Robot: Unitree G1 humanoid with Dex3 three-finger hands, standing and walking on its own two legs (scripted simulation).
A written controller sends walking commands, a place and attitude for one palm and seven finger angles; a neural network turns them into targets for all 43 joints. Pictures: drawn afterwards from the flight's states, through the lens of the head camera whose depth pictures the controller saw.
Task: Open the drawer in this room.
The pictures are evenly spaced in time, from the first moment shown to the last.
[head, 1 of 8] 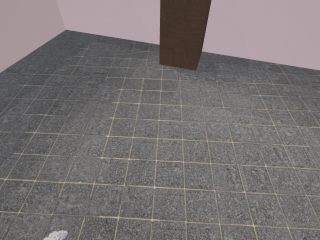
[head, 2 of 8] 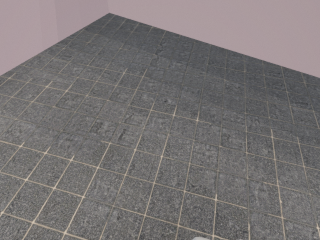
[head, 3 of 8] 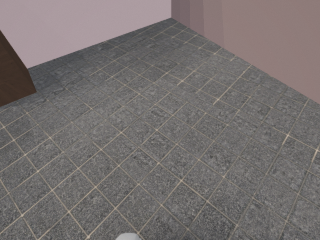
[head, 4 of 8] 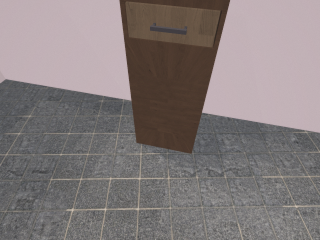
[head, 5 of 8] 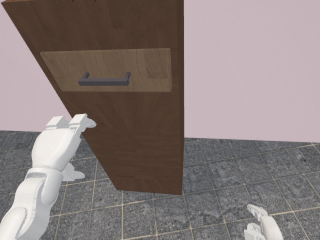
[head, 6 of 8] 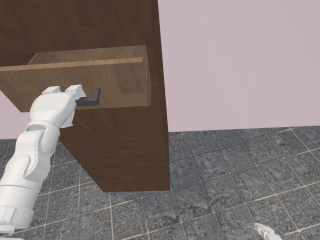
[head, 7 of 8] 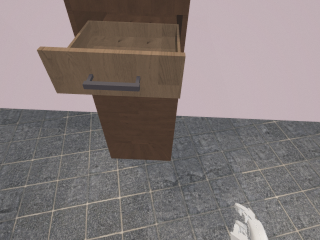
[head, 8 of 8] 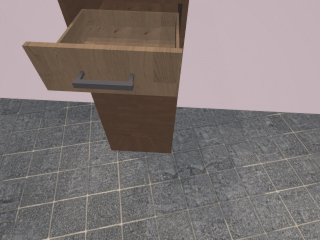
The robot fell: no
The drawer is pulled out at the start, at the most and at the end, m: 0.00 0.29 0.28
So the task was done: yes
